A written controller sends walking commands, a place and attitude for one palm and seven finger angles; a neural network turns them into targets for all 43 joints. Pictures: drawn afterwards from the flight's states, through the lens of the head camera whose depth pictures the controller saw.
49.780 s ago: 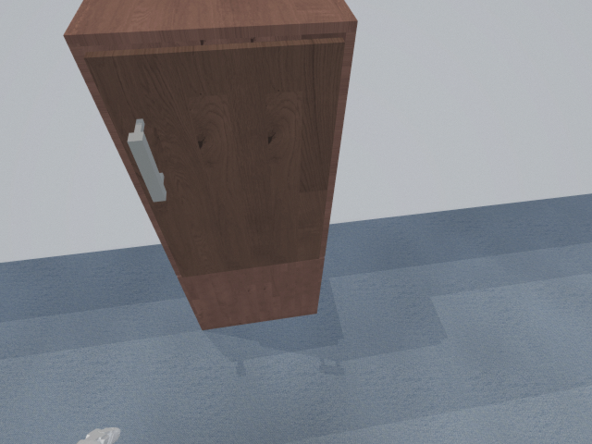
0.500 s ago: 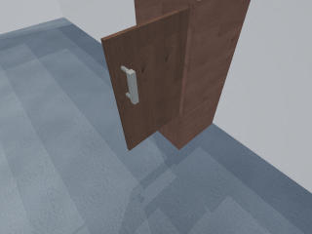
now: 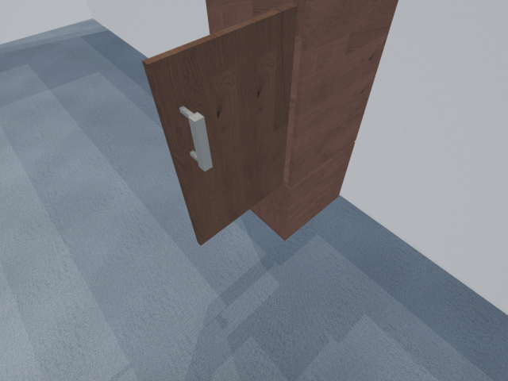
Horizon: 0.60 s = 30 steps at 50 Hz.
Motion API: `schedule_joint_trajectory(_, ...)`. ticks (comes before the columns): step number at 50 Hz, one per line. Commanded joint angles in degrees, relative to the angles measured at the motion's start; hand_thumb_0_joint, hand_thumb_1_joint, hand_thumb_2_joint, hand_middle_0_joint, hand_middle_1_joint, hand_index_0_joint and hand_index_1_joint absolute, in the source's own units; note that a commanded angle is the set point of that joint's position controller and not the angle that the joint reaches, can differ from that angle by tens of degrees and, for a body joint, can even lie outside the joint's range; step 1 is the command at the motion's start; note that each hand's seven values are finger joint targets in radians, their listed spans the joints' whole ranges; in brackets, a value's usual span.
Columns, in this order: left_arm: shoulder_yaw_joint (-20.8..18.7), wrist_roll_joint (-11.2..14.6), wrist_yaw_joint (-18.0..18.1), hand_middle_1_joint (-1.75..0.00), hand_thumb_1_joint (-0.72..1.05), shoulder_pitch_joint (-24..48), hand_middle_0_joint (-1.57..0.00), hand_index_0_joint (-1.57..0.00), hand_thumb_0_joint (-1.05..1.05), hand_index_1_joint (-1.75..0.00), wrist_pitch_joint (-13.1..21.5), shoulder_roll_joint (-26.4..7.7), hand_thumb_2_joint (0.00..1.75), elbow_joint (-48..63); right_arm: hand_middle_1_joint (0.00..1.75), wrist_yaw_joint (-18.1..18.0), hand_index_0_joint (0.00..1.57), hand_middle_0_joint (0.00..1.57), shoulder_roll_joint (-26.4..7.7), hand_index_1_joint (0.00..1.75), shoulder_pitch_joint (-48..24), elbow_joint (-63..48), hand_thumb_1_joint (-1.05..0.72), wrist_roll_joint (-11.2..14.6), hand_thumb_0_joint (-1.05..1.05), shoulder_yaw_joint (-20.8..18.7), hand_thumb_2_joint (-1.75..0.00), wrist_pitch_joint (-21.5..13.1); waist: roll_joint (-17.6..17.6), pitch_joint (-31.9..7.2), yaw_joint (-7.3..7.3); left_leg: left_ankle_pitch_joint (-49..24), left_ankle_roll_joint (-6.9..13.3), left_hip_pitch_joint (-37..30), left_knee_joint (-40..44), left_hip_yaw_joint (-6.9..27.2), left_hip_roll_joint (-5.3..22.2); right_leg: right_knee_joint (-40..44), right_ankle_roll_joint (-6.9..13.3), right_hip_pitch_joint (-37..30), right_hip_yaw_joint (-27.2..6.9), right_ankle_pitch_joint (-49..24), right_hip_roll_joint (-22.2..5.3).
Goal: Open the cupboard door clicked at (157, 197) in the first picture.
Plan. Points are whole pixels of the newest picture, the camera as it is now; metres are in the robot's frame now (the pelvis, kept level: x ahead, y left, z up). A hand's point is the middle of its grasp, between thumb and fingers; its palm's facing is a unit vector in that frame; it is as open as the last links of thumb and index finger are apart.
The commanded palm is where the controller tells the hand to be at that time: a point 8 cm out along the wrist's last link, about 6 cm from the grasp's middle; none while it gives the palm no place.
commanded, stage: look to check the result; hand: left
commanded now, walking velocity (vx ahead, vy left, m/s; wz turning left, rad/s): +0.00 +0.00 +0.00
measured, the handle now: (195, 139) +0.56 +0.16 +0.06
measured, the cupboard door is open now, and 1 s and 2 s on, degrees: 92 92 92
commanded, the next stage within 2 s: stand and wait in 0.34 s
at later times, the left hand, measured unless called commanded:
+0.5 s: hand out of the picture +0.01 +0.17 -0.17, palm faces +0.06 -0.97 -0.22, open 7.4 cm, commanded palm none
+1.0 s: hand out of the picture +0.01 +0.19 -0.17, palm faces +0.03 -0.97 -0.23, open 7.4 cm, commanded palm none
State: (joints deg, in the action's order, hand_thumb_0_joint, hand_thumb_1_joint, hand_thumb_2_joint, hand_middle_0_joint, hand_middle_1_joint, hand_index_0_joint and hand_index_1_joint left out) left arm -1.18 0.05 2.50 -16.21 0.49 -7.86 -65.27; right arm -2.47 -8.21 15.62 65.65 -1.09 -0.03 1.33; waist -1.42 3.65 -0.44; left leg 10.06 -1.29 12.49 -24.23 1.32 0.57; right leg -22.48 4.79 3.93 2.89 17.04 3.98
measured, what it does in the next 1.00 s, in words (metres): stands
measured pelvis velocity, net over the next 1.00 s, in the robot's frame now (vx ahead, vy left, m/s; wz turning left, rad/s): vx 0.01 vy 0.01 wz -0.01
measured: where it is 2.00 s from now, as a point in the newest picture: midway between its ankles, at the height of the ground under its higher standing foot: outside the picture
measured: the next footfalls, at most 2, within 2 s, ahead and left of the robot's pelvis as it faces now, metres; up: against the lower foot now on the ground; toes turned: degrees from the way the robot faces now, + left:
none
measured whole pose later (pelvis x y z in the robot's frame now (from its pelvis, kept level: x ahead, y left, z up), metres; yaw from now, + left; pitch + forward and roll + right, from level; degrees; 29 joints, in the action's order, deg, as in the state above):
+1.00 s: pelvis +0.01 +0.01 +0.00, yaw -1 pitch -2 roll +0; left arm -1.0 0.1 2.2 -14.9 0.7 -9.5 -65.1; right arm -2.5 -9.9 13.8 65.6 -1.1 0.1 1.0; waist -0.5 3.8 -0.2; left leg 10.2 -0.8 10.8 -22.8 0.4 0.5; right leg -19.9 4.2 1.9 2.0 16.3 3.7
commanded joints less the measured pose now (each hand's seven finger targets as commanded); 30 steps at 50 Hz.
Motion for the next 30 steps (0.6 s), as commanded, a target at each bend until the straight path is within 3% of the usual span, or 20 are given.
schedule_joint_trajectory(1, -1.1, -0.2, 0.4, -0.30, 0.90, -4.7, -0.20, -0.20, 0.00, -0.30, 0.5, -7.0, 0.90, 1.5, 0.30, -0.4, 0.20, 0.20, -5.4, 0.30, 3.1, -1.8, -0.90, 0.1, 0.00, -1.1, -0.90, -0.8, 2.0, -0.2, 0.11, -9.0, 3.0, -3.2, 0.3, 1.7, 4.1, 5.4, -2.7, 4.1, -6.3, -18.3, -10.1)
schedule_joint_trajectory(5, -0.9, -0.1, 0.4, -0.30, 0.90, -4.6, -0.20, -0.20, 0.00, -0.30, 0.5, -6.9, 0.90, 1.4, 0.30, -0.5, 0.20, 0.20, -5.5, 0.30, 2.9, -1.8, -0.90, 0.1, 0.00, -1.0, -0.90, -0.8, 1.0, 0.3, -0.09, -9.3, 2.9, -3.6, 0.8, 1.8, 4.3, 5.2, -2.6, 4.4, -6.6, -18.8, -10.0)
schedule_joint_trajectory(11, -1.0, -0.2, 0.4, -0.30, 0.90, -4.9, -0.20, -0.20, 0.00, -0.30, 0.5, -7.0, 0.90, 1.5, 0.30, -0.6, 0.20, 0.20, -5.9, 0.30, 2.4, -2.1, -0.90, 0.2, 0.00, -1.1, -0.90, -0.7, 2.9, 0.3, 0.06, -9.1, 3.0, -3.5, 0.4, 1.6, 4.2, 5.7, -3.5, 3.9, -6.4, -20.2, -9.9)
schedule_joint_trajectory(14, -1.0, -0.1, 0.4, -0.30, 0.90, -4.7, -0.20, -0.20, 0.00, -0.30, 0.5, -7.2, 0.90, 1.5, 0.30, -0.6, 0.20, 0.20, -5.9, 0.30, 2.0, -2.1, -0.90, 0.1, 0.00, -1.0, -0.90, -0.8, 1.3, 0.4, 0.03, -9.6, 3.0, -3.8, 0.8, 1.7, 4.3, 5.5, -3.4, 3.8, -6.6, -20.5, -10.0)
schedule_joint_trajectory(21, -1.2, -0.2, 0.4, -0.30, 0.90, -4.5, -0.20, -0.20, 0.00, -0.30, 0.6, -7.6, 0.90, 1.7, 0.30, -0.7, 0.20, 0.20, -6.5, 0.30, 1.8, -2.5, -0.90, 0.2, 0.00, -1.2, -0.90, -1.0, 2.2, -0.2, 0.25, -10.9, 3.1, -3.9, 0.3, 1.5, 4.4, 5.5, -3.8, 2.5, -6.3, -23.5, -9.9)
schedule_joint_trajectory(23, -1.0, -0.1, 0.3, -0.30, 0.90, -4.2, -0.20, -0.20, 0.00, -0.30, 0.5, -7.2, 0.90, 1.7, 0.30, -0.7, 0.20, 0.20, -6.3, 0.30, 1.7, -2.3, -0.90, 0.1, 0.00, -1.0, -0.90, -0.9, 1.7, 1.0, 0.13, -10.1, 3.0, -3.9, 1.0, 1.8, 4.5, 5.6, -3.4, 3.5, -6.4, -21.2, -9.9)
schedule_joint_trajectory(30, -1.0, -0.1, 0.1, -0.30, 0.90, -3.6, -0.20, -0.20, 0.00, -0.30, 0.6, -7.8, 0.90, 1.8, 0.30, -0.6, 0.20, 0.20, -7.0, 0.30, 1.5, -2.2, -0.90, 0.0, 0.00, -1.0, -0.90, -1.1, 1.3, -0.2, 0.20, -11.0, 3.2, -4.8, 1.7, 2.2, 4.7, 5.7, -2.7, 2.9, -6.6, -19.6, -9.8)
